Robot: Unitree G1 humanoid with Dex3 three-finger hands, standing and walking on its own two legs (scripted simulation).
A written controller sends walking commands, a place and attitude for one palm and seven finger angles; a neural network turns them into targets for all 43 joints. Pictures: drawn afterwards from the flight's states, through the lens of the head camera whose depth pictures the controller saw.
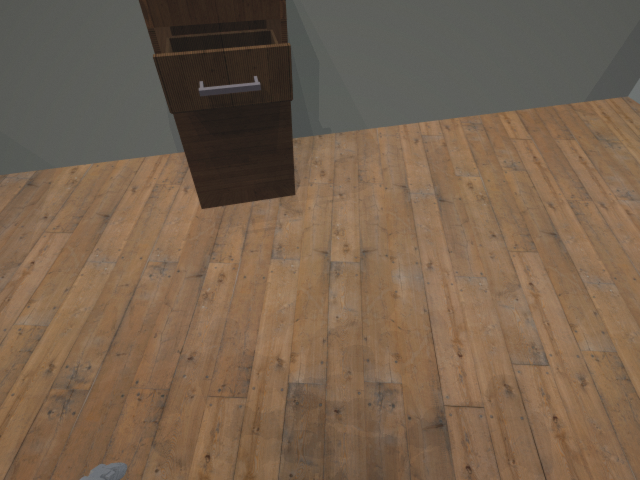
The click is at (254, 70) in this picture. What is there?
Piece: drawer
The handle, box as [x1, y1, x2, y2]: [199, 76, 260, 95]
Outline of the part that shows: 260,84 257,81 256,76 254,76 255,81 252,83 204,87 202,81 199,81 199,93 200,95 209,95 260,89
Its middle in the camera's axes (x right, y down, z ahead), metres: -0.27 -0.45 +1.15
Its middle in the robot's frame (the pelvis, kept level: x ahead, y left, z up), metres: +1.15 +0.33 -0.08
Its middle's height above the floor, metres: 0.69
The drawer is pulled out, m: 0.21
